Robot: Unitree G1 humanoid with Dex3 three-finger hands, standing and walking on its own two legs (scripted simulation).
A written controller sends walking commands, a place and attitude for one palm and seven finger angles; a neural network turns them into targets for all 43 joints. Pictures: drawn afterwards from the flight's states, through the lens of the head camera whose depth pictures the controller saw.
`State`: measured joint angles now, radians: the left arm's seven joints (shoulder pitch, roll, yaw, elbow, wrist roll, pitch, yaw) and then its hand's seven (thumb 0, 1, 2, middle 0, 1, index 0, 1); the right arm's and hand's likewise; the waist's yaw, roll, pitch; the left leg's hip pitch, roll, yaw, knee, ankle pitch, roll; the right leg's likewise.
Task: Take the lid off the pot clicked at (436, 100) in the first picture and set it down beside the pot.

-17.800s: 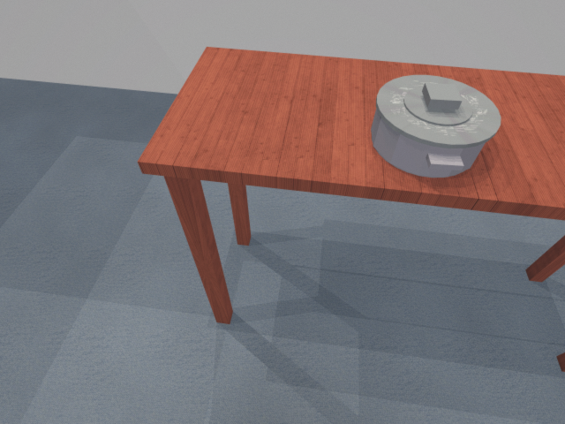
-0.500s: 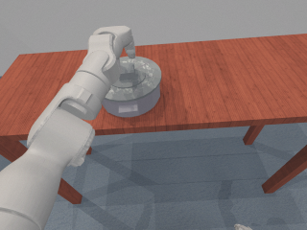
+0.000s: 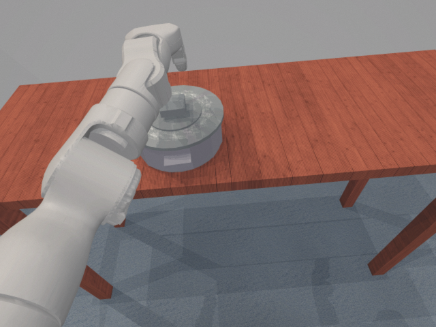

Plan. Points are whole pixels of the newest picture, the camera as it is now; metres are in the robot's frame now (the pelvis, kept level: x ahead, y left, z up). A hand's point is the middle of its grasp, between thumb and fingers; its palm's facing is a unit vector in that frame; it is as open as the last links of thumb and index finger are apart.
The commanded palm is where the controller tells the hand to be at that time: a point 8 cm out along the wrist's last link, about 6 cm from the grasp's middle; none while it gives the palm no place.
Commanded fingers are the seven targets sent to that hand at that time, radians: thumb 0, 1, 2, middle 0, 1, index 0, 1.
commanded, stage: move the open hand above the knob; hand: left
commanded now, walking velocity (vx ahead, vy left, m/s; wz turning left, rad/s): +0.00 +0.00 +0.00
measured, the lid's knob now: (172, 105) +0.52 +0.08 +0.14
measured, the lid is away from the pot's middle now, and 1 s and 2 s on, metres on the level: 0.00 0.01 0.01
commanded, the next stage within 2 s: lower the open fingers around the knob in 0.02 s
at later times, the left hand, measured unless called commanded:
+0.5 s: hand (172, 92) +0.48 +0.06 +0.20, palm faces -0.31 -0.05 -0.95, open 9.9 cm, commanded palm +0.47 +0.08 +0.25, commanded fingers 0.00 -0.39 1.74 -0.89 -0.08 -0.89 -0.08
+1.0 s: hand (175, 96) +0.48 +0.06 +0.19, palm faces -0.32 -0.05 -0.95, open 9.9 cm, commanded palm +0.48 +0.07 +0.22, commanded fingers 0.00 -0.39 1.74 -0.89 -0.08 -0.89 -0.08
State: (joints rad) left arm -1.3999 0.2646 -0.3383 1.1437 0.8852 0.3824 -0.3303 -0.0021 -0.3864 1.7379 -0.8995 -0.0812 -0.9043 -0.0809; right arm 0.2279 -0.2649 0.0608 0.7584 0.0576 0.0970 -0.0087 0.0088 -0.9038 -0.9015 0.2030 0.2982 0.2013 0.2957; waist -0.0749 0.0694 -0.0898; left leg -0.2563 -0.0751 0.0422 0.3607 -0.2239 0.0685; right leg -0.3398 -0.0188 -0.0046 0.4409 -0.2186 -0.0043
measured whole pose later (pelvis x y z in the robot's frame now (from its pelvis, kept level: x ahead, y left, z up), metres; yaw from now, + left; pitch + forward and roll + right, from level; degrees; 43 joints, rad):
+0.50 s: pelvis +0.00 +0.00 +0.00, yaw +1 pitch +7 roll +1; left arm -1.35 0.25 -0.37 1.08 0.86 0.36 -0.42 0.00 -0.38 1.74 -0.91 -0.09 -0.90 -0.08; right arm 0.22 -0.27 0.04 0.75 0.04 0.07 -0.02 0.01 -0.90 -0.90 0.20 0.30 0.20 0.30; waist -0.08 0.07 -0.07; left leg -0.27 -0.08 0.02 0.36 -0.22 0.07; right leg -0.34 -0.02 -0.02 0.44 -0.22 -0.01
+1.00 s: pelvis -0.01 +0.00 +0.00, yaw +0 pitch +8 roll +1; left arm -1.41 0.23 -0.39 1.21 0.87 0.41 -0.37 0.00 -0.38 1.74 -0.91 -0.10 -0.90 -0.08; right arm 0.25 -0.29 0.05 0.77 0.05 0.12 -0.03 0.01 -0.90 -0.90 0.20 0.30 0.20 0.30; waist -0.11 0.05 -0.08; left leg -0.32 -0.07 0.04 0.41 -0.24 0.07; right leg -0.39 -0.02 -0.01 0.48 -0.23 -0.01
